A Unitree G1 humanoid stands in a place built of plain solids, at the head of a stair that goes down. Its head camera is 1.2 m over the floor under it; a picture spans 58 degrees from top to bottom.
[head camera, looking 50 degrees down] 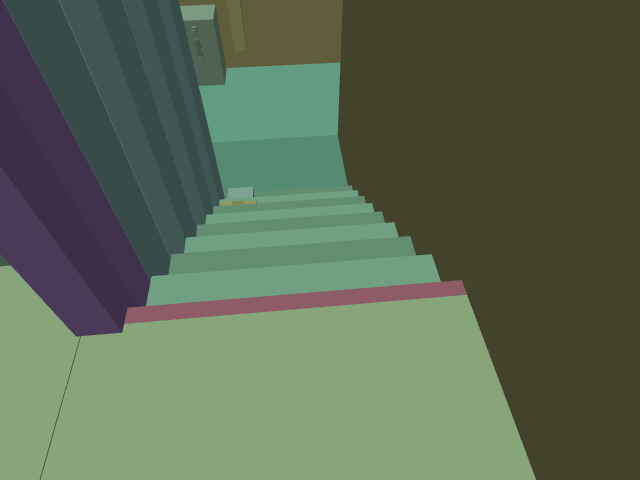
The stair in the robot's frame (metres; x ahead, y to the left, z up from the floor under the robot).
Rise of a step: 0.18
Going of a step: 0.25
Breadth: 1.11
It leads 6 degrees to the left of straight ahead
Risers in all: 9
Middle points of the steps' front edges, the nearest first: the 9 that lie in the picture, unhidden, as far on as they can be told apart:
0.78 0.08 0.00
1.03 0.10 -0.18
1.28 0.13 -0.35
1.52 0.15 -0.53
1.77 0.17 -0.70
2.02 0.20 -0.88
2.27 0.22 -1.06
2.52 0.25 -1.23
2.77 0.27 -1.41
